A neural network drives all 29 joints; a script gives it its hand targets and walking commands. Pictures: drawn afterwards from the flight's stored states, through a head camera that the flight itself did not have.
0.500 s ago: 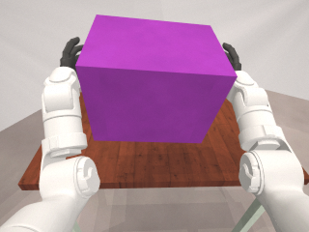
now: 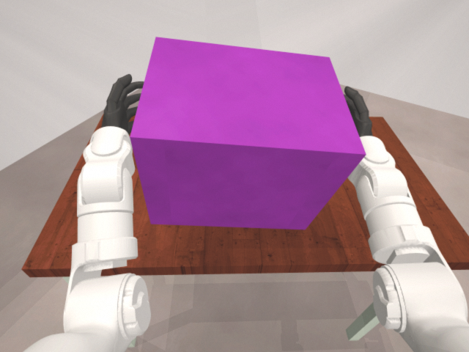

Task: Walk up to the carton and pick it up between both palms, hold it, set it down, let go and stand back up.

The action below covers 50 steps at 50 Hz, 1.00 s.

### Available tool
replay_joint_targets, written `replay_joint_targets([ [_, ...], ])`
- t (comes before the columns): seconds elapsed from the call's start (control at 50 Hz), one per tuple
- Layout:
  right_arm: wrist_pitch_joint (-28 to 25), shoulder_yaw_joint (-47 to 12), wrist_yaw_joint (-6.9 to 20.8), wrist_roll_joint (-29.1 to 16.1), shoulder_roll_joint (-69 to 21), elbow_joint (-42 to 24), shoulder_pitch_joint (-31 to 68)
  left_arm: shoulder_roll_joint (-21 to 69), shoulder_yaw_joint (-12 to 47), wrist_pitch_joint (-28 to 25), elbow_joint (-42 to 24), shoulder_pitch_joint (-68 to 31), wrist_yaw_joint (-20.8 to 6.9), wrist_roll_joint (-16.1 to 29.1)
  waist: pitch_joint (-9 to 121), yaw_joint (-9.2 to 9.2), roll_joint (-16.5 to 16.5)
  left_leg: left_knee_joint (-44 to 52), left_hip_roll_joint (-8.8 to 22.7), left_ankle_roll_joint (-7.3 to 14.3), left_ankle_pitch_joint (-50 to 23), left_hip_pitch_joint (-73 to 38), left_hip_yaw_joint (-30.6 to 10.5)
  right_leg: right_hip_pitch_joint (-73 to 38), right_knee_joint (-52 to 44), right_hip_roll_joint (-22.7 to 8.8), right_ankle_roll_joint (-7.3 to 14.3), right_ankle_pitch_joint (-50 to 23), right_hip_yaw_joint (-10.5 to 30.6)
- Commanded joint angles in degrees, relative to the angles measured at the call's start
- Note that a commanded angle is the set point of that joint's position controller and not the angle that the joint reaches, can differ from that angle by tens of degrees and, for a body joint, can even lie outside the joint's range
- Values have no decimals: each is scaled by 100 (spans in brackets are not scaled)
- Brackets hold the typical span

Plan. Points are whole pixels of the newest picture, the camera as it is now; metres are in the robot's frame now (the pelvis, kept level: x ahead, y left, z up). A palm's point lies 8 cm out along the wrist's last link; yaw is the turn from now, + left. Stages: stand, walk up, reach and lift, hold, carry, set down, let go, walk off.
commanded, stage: set down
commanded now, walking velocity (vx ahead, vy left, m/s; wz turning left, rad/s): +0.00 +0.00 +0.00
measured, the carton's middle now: (237, 142) +0.41 +0.00 +0.16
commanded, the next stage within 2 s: none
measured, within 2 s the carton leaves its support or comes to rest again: neither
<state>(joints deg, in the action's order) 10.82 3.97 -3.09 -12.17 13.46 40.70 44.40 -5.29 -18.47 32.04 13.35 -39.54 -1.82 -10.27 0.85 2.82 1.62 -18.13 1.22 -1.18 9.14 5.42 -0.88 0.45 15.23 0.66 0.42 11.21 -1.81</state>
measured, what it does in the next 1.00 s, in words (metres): stands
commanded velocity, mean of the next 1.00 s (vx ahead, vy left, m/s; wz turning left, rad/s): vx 0.00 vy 0.00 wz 0.00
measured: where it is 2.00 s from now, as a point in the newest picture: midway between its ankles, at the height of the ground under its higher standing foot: outside the picture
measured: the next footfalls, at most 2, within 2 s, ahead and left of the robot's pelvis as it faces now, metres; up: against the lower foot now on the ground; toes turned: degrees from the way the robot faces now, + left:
none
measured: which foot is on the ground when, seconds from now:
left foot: down 0.00-1.00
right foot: down 0.00-1.00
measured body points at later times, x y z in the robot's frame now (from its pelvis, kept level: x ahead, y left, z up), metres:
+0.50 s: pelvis +0.00 -0.01 +0.00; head -0.02 +0.01 +0.45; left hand +0.41 +0.19 +0.19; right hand +0.42 -0.20 +0.18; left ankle +0.01 +0.13 -0.75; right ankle -0.03 -0.11 -0.75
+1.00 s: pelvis +0.00 -0.01 +0.00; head +0.00 +0.00 +0.45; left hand +0.42 +0.19 +0.17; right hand +0.45 -0.20 +0.16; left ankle +0.01 +0.13 -0.75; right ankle -0.03 -0.11 -0.75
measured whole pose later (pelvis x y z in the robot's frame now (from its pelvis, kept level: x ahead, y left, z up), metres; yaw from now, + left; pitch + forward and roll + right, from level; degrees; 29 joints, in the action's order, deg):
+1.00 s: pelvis +0.00 -0.01 +0.00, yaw -1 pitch +3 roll +0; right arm 1.1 17.2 3.0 1.5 12.5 59.9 51.8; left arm -4.2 -21.0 18.6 35.7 -46.4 0.6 -10.0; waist 4.2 -2.3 2.1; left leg -16.0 2.0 -2.2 7.4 11.6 -0.5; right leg 8.4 16.4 1.4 1.4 11.0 -1.5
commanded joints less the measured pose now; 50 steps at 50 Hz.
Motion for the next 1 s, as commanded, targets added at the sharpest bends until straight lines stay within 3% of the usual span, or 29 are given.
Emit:
replay_joint_targets([
  [0.0, -419, -912, 771, 168, -2383, -1287, 4600, 2210, 1954, -181, -73, -3516, -695, 552, 2347, -229, 65, -3, -240, 15, -1616, -1144, 315, 23, -28, 192, -282, -1758, -324],
  [0.12, -466, -401, 901, 509, -2353, -691, 4618, 2177, 1626, -224, 501, -3682, -777, 412, 2139, -171, 113, 141, -226, 63, -1215, -955, 392, 44, -76, 130, -299, -1498, -319],
  [0.28, -818, -193, 956, 656, -2382, -418, 4725, 2406, 1928, -603, 456, -4049, -591, 519, 2746, -81, -292, -104, -225, -161, -1943, -1325, 380, 87, 73, 149, -283, -2034, -445],
  [0.36, -913, -28, 1035, 787, -2351, -177, 4667, 2359, 1877, -777, 744, -4007, -502, 482, 2664, -190, -342, -38, -205, -150, -1755, -1220, 374, 271, 15, 114, -257, -1711, -447],
  [0.44, -1004, -85, 1102, 822, -2384, -92, 4681, 2396, 1856, -919, 818, -3982, -403, 453, 2835, -335, -378, -107, -202, -175, -2069, -1197, 396, 173, 89, 112, -268, -2092, -430],
  [0.62, -1222, -167, 1165, 969, -2549, -157, 4976, 2516, 1739, -1186, 1089, -4111, -324, 547, 3284, -520, 91, -85, -186, -35, -2005, -895, 445, 21, 217, 111, -368, -2538, -371],
  [0.86, -1415, 198, 1222, 1274, -2508, 491, 4810, 2541, 1562, -1506, 1561, -4189, -236, 418, 3287, -484, 48, -111, -158, -98, -2159, -833, 496, 71, 284, 88, -383, -2930, -363],
  [0.98, -1445, 450, 1331, 1348, -2353, 917, 4659, 2575, 1458, -1542, 1785, -4088, -173, 282, 3058, -531, -126, -111, -104, -165, -2269, -953, 471, 407, 190, 103, -288, -2500, -416],
])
